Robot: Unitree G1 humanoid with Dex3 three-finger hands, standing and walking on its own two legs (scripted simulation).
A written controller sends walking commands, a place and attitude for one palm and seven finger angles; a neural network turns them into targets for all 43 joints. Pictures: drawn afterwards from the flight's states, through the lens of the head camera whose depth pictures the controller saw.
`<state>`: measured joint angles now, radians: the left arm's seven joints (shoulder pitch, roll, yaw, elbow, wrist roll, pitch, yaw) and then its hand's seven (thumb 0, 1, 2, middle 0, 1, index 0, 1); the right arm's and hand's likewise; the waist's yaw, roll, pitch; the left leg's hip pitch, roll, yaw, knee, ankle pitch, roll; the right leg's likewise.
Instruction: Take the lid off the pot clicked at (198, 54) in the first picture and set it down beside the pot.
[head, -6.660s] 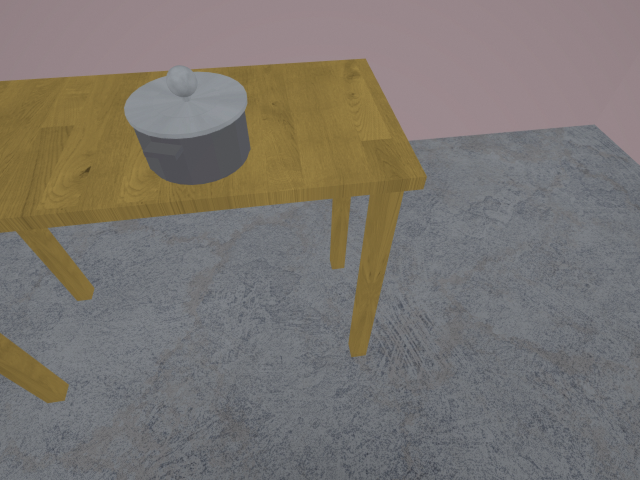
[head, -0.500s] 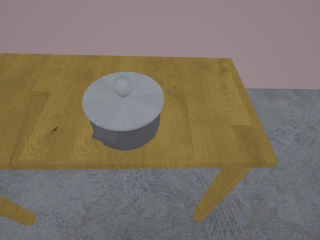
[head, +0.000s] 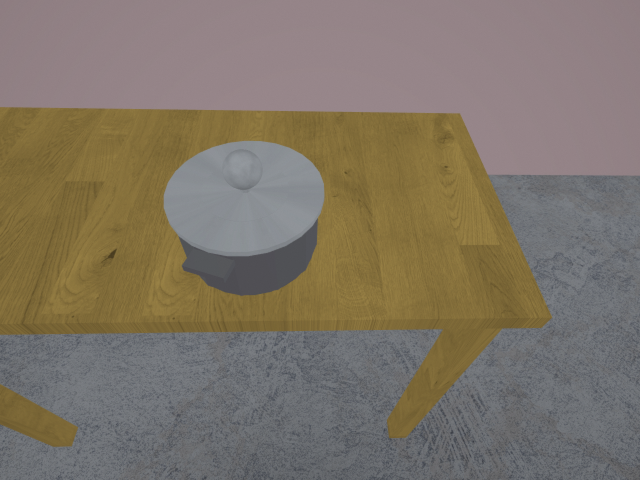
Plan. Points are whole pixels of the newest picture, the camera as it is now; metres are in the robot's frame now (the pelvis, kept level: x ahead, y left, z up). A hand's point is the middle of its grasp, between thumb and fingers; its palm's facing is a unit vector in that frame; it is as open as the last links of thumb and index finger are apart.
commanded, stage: shuffle to correct the standing spot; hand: left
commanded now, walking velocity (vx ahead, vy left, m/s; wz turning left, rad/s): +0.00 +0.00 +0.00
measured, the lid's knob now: (242, 169) +0.42 +0.13 +0.17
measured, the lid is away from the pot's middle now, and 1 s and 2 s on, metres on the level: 0.00 0.00 0.00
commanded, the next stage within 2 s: come to a stop and stand still in 0.26 s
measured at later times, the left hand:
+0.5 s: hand out of the picture -0.01 +0.15 -0.18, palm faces +0.08 -0.97 -0.23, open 7.4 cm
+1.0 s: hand out of the picture -0.02 +0.16 -0.18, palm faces +0.11 -0.98 -0.18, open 7.4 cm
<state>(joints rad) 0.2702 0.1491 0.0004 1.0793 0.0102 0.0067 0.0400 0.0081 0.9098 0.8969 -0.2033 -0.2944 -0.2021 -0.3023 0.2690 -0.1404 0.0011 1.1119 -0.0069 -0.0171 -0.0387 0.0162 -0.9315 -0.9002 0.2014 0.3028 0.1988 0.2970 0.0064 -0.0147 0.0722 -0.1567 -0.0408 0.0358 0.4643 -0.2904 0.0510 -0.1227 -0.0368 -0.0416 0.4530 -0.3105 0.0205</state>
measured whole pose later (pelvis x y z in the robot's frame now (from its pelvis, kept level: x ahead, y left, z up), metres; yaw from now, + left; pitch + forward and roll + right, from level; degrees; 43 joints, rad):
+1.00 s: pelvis -0.02 -0.02 +0.00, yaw +4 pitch -1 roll +0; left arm 0.26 0.16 0.01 1.05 0.01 0.01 0.04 0.01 0.91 0.90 -0.20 -0.29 -0.20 -0.30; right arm 0.24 -0.15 -0.01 1.09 -0.01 0.00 -0.04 0.02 -0.95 -0.90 0.20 0.30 0.20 0.30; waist 0.02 -0.02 0.08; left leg -0.18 -0.01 0.04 0.48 -0.29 0.03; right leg -0.15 -0.04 -0.12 0.47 -0.30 0.00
